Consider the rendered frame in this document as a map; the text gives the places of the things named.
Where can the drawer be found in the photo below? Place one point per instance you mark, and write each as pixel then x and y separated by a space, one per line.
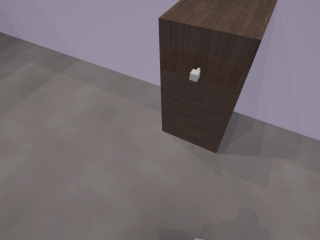
pixel 216 72

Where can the handle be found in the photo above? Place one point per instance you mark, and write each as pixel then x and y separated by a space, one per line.
pixel 195 74

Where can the cabinet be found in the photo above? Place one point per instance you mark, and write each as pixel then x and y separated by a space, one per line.
pixel 227 30

